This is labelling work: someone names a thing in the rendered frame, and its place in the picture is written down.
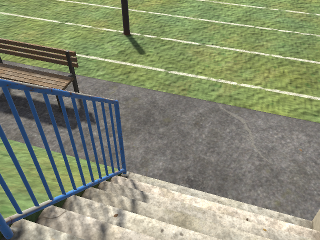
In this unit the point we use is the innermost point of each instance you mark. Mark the stairs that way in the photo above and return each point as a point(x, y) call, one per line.
point(136, 207)

